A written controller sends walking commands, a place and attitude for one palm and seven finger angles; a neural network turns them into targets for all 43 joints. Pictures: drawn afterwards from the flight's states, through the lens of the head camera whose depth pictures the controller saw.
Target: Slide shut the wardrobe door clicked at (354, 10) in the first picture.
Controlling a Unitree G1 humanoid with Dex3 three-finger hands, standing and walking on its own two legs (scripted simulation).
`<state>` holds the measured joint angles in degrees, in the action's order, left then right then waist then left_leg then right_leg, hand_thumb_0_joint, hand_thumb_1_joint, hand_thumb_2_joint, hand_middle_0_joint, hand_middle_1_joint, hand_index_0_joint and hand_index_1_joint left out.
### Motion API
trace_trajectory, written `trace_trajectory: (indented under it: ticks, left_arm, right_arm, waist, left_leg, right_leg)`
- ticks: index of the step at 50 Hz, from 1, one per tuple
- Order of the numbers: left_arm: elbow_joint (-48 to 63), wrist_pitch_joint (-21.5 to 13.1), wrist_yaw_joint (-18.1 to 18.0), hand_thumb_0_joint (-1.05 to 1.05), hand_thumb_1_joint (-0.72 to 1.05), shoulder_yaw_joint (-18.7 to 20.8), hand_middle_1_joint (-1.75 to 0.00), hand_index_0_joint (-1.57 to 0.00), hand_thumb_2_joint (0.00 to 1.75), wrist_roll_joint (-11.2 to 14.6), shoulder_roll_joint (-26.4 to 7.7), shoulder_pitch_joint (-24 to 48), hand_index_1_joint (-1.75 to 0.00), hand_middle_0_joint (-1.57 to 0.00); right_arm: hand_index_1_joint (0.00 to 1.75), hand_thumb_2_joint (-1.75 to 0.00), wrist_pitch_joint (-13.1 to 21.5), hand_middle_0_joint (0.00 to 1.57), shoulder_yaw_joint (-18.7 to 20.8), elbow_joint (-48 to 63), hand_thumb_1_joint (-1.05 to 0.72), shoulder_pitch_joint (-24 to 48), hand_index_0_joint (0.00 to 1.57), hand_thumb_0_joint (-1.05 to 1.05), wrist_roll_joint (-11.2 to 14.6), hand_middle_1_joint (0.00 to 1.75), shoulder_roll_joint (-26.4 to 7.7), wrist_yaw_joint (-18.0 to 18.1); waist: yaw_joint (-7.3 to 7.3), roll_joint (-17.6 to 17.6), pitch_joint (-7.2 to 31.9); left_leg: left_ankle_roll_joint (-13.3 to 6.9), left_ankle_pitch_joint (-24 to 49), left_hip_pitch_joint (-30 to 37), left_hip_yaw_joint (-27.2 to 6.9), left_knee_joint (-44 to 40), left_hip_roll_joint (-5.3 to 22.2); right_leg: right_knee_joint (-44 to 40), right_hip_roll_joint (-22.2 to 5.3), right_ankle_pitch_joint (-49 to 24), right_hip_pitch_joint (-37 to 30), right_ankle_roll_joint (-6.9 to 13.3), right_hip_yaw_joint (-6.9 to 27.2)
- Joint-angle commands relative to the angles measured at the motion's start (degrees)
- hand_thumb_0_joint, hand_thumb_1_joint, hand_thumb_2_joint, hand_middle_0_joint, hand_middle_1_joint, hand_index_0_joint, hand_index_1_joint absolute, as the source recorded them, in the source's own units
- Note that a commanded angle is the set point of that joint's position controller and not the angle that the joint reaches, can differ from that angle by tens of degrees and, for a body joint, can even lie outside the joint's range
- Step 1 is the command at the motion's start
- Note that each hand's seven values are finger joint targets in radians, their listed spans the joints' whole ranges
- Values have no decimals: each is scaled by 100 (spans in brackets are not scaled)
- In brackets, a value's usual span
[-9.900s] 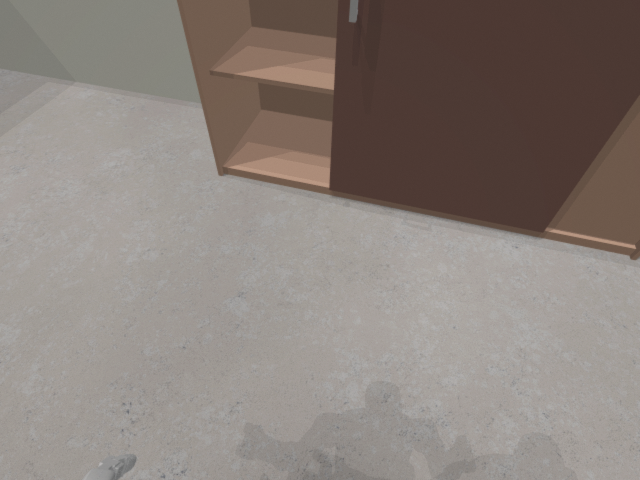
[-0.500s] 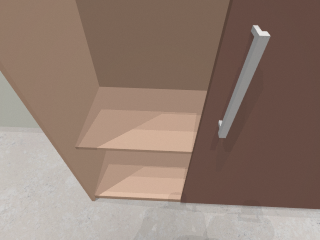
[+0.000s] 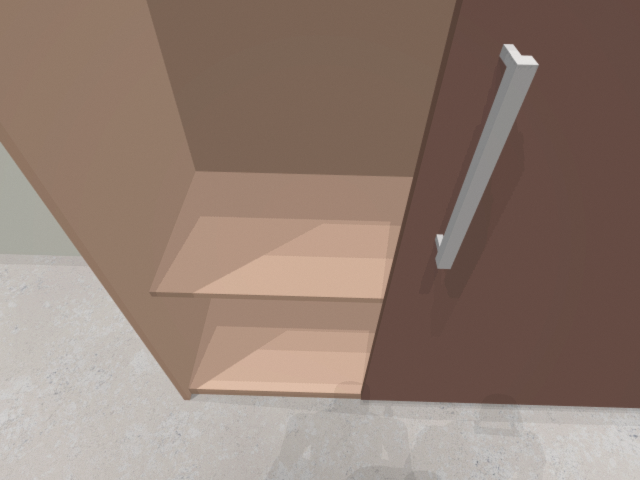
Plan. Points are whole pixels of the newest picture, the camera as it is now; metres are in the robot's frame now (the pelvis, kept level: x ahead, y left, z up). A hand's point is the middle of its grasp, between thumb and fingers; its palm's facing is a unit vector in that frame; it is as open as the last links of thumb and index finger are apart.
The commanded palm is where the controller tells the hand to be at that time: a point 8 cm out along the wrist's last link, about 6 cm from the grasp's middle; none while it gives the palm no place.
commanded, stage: look again from close up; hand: right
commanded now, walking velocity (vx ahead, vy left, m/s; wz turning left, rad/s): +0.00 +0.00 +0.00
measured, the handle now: (470, 176) +0.45 -0.17 +0.16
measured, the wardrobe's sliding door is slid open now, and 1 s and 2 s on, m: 0.53 0.53 0.53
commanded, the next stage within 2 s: raise the hand with hooked fingers in 0.06 s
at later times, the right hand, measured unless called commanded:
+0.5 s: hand (465, 444) +0.18 -0.15 +0.01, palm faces -0.09 +1.00 +0.00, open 8.1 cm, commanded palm +0.12 -0.23 -0.03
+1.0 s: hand (531, 443) +0.17 -0.21 +0.03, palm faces +0.00 +1.00 -0.06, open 11.1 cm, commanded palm +0.14 -0.27 +0.03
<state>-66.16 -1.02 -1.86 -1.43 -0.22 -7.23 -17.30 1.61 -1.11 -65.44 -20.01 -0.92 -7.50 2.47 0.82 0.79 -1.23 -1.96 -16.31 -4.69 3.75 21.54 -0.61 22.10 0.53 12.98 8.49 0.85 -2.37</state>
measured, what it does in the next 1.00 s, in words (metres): shifts its weight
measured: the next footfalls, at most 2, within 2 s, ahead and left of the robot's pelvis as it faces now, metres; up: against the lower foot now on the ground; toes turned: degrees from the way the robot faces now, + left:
none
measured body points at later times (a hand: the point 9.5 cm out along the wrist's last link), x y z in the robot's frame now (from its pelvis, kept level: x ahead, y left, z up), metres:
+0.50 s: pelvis -0.05 +0.00 -0.05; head -0.03 +0.01 +0.40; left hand +0.16 +0.27 -0.09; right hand +0.17 -0.20 +0.01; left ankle -0.05 +0.09 -0.74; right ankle -0.01 -0.11 -0.74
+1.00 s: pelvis -0.06 +0.00 -0.04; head -0.04 +0.01 +0.40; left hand +0.09 +0.23 -0.14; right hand +0.17 -0.26 +0.04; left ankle -0.05 +0.09 -0.74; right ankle -0.01 -0.11 -0.74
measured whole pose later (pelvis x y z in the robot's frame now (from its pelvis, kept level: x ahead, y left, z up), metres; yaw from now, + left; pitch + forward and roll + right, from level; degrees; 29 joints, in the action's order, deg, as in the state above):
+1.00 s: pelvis -0.06 +0.00 -0.04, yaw -1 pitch +6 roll +1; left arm -36.8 -15.8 -3.5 -2.8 2.1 -12.3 -16.1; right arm 15.3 14.4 -3.7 -16.0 19.2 -16.7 -19.6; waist -0.5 -2.9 4.3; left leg -3.0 -23.5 -29.9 6.2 47.0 -1.5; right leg 48.7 -1.4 20.0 34.9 0.4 0.0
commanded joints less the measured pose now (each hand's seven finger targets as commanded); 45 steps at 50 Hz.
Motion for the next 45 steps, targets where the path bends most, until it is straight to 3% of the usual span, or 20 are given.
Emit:
trace_trajectory:
  ticks: [1,7,8,9,10,11,12,13,14,16,18,19,20,22,25,29,31,35,40,45]
  left_arm:
    - [130,-53,-36,0,90,60,-30,-20,90,11,-539,-420,-30,-20]
    - [138,-44,-38,0,90,57,-30,-20,90,7,-508,-437,-30,-20]
    - [584,-151,39,0,90,70,-30,-20,90,-5,-651,285,-30,-20]
    - [2504,-887,-186,0,90,334,-30,-20,90,179,-1911,-93,-30,-20]
    - [2400,-1362,-377,0,90,88,-30,-20,90,276,-1415,743,-30,-20]
    - [2413,-1683,-320,0,90,365,-30,-20,90,207,-1256,325,-30,-20]
    - [2210,-1758,-294,0,90,283,-30,-20,90,360,-1111,256,-30,-20]
    - [2611,-1853,-301,0,90,345,-30,-20,90,367,-1342,390,-30,-20]
    - [2698,-1934,-307,0,90,412,-30,-20,90,270,-1547,422,-30,-20]
    - [3041,-1990,-245,0,90,465,-30,-20,90,88,-1491,402,-30,-20]
    - [3292,-1948,-123,0,90,556,-30,-20,90,63,-1451,726,-30,-20]
    - [3460,-1919,-50,0,90,594,-30,-20,90,70,-1444,868,-30,-20]
    - [3589,-1882,56,0,90,639,-30,-20,90,117,-1441,902,-30,-20]
    - [3982,-1813,164,0,90,667,-30,-20,90,131,-1480,1050,-30,-20]
    - [4530,-1447,104,0,90,649,-30,-20,90,168,-1427,1211,-30,-20]
    - [4737,-1284,-35,0,90,551,-30,-20,90,174,-1256,901,-30,-20]
    - [4658,-1317,-113,0,90,473,-30,-20,90,110,-1255,740,-30,-20]
    - [4288,-1579,-248,0,90,290,-30,-20,90,173,-1384,708,-30,-20]
    - [4113,-1750,-343,0,90,200,-30,-20,90,301,-1420,860,-30,-20]
    - [4017,-1804,-301,0,90,208,-30,-20,90,267,-1308,1002,-30,-20]
  right_arm:
    - [30,-90,48,20,107,42,-90,-573,20,0,6,30,-528,42]
    - [30,-90,44,20,116,43,-90,-595,20,0,6,30,-521,44]
    - [30,-90,250,20,82,24,-90,-770,20,0,-92,30,-603,227]
    - [32,-89,1335,20,307,8547,-88,3422,20,0,1042,32,-1747,77]
    - [33,-88,1309,20,531,8719,-85,3123,20,0,711,33,-2173,310]
    - [34,-87,484,21,188,7000,-83,239,21,0,709,34,-854,404]
    - [36,-86,115,21,-422,6225,-81,-408,21,0,867,36,106,377]
    - [37,-85,345,21,-472,7352,-78,149,21,0,1068,37,29,264]
    - [39,-84,560,21,-146,7390,-76,116,21,0,993,39,-451,193]
    - [42,-82,957,21,-189,6740,-71,-293,21,0,1003,42,-82,-121]
    - [45,-80,1608,22,134,5775,-67,-1255,22,0,1268,45,60,-693]
    - [47,-79,2010,22,377,5658,-64,-1650,22,0,1441,47,3,-1080]
    - [48,-78,2353,22,797,5428,-62,-1874,22,0,1575,48,-334,-1525]
    - [51,-76,2984,22,1405,5975,-57,-1396,22,0,1760,51,-945,-2241]
    - [55,-73,2595,23,1791,6521,-50,-1015,23,0,1823,55,-1329,-2233]
    - [62,-69,2507,24,1571,8035,-41,100,24,0,1739,62,-1212,-1653]
    - [64,-67,2752,24,1391,8671,-36,844,24,0,1645,64,-1302,-1542]
    - [70,-63,2836,25,1052,8048,-27,1290,25,0,1718,70,-1309,-1944]
    - [78,-58,1945,25,1654,7046,-15,879,25,0,2003,78,-1711,-2410]
    - [86,-53,1615,26,2305,7082,-4,649,26,0,2192,86,-1949,-2237]
  waist:
    - [-33,18,-330]
    - [-26,10,-382]
    - [150,71,-661]
    - [-786,-1028,2057]
    - [-408,-1627,1617]
    - [-219,-1456,1477]
    - [-282,-820,1030]
    - [-250,-520,775]
    - [-414,-18,937]
    - [-501,999,690]
    - [-129,1694,281]
    - [61,1688,406]
    - [291,1185,564]
    - [324,395,1256]
    - [442,55,1430]
    - [47,-545,1550]
    - [-188,-566,1741]
    - [-495,-515,1305]
    - [-137,-279,1558]
    - [131,31,1617]
  left_leg:
    - [-22,1364,-399,-584,-402,745]
    - [-25,1302,-412,-580,-421,749]
    - [268,4345,-704,-1037,-235,1049]
    - [91,3150,-374,-497,480,492]
    - [-20,1570,-1000,-333,608,97]
    - [-86,696,-1114,-150,912,81]
    - [29,632,-1299,99,893,151]
    - [81,922,-1366,147,826,171]
    - [102,853,-1698,127,787,125]
    - [155,623,-2353,171,1020,104]
    - [167,-95,-2925,117,1367,105]
    - [134,-196,-2898,24,1593,122]
    - [45,200,-2688,-251,1849,220]
    - [-2,652,-2523,-448,2364,282]
    - [-4,39,-2509,-596,2411,184]
    - [8,-355,-2929,-574,2311,47]
    - [18,-291,-3094,-526,2394,-17]
    - [51,-748,-3424,-521,2166,-66]
    - [121,-809,-2530,-688,1631,73]
    - [193,-227,-1956,-610,1470,160]
  right_leg:
    - [-228,-616,-1137,-12,167,538]
    - [-238,-608,-1070,31,158,544]
    - [1210,-518,-1342,684,-34,211]
    - [316,-118,-1936,-1022,192,162]
    - [507,-212,-2208,-1095,164,25]
    - [219,-398,-2649,-898,108,382]
    - [460,-319,-2421,-378,111,464]
    - [684,-271,-1794,-67,118,573]
    - [934,-173,-1264,84,158,563]
    - [1441,-8,-748,885,148,533]
    - [1796,3,33,1998,23,487]
    - [1978,36,192,2404,-29,422]
    - [2212,93,61,2640,-109,384]
    - [2618,154,-57,2875,-122,216]
    - [2723,204,205,3016,-11,88]
    - [2797,38,334,2608,111,242]
    - [2903,-32,289,2508,162,380]
    - [2954,-87,659,2563,181,520]
    - [2587,-39,531,2506,163,537]
    - [2208,-50,102,2294,120,555]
